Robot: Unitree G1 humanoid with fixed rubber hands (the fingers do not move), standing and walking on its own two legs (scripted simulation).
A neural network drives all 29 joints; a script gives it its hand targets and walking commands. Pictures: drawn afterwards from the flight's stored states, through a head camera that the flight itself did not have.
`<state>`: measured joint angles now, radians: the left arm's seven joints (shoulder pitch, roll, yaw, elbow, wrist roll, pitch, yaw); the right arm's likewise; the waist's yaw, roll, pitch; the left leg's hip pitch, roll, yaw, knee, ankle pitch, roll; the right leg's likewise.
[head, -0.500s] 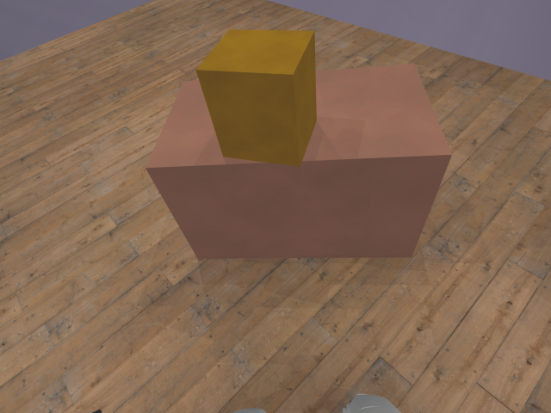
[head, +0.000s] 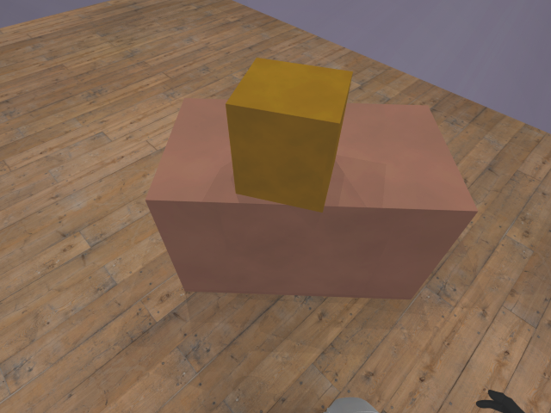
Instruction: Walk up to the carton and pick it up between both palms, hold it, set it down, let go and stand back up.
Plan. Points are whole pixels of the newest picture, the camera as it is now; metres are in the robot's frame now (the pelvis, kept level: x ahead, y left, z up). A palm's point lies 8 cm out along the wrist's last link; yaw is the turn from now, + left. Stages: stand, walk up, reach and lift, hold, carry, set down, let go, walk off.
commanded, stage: walk up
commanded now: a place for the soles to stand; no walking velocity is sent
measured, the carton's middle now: (290, 136) +0.75 -0.04 -0.07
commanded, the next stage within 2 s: none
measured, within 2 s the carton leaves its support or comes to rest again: neither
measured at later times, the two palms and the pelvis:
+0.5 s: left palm (94, 402) +0.17 +0.30 -0.10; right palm out of the picture +0.10 -0.31 -0.12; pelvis +0.03 +0.00 -0.01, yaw -4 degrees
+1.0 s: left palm (95, 410) +0.16 +0.29 -0.10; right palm out of the picture +0.13 -0.33 -0.11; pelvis +0.06 -0.01 +0.01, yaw -5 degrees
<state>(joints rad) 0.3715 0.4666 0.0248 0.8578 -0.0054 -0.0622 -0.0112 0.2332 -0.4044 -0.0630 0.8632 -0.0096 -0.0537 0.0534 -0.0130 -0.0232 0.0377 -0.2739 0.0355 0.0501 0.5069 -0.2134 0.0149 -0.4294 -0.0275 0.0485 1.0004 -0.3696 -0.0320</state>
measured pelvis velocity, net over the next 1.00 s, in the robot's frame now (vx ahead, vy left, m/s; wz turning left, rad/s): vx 0.06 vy -0.01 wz -0.09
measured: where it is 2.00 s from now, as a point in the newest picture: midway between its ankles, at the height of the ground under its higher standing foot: outside the picture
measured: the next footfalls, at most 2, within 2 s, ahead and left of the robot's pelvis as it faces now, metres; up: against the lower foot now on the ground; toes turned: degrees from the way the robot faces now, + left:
right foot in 0.28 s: +0.15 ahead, -0.12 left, +0.00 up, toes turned -3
